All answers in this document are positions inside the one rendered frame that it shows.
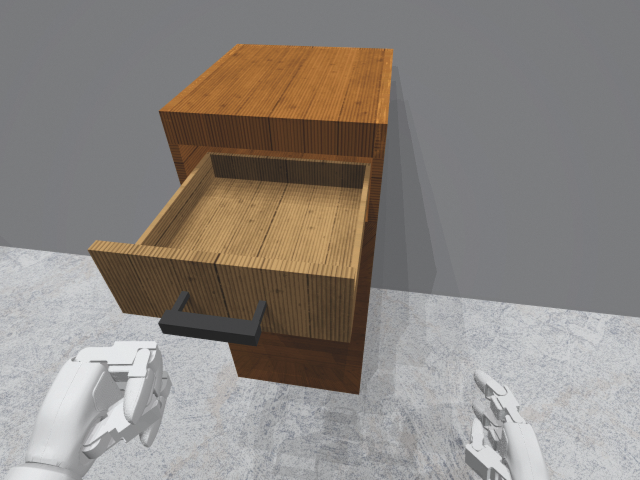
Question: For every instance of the handle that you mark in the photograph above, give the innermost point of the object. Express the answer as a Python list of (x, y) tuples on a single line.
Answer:
[(209, 327)]

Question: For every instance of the cabinet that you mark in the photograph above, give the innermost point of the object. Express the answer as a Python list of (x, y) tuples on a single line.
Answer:
[(308, 102)]

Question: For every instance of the right robot hand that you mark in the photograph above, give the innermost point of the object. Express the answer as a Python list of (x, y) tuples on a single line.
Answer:
[(508, 433)]

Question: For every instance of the drawer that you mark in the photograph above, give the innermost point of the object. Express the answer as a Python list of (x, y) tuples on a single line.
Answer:
[(243, 228)]

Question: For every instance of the left robot hand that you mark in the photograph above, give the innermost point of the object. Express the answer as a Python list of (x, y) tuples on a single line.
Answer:
[(124, 381)]

